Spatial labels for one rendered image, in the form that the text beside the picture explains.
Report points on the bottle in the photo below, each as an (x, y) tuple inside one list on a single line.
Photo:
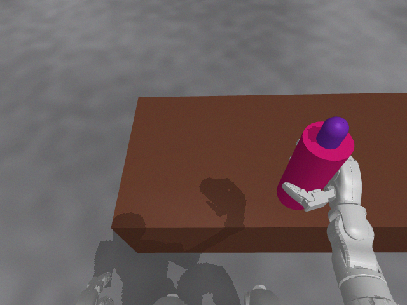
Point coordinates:
[(321, 151)]

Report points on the right robot arm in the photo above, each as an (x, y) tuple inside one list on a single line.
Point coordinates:
[(357, 271)]

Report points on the right robot hand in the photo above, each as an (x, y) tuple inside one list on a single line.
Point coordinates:
[(344, 187)]

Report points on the left robot hand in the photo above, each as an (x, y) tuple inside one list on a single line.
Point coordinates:
[(90, 296)]

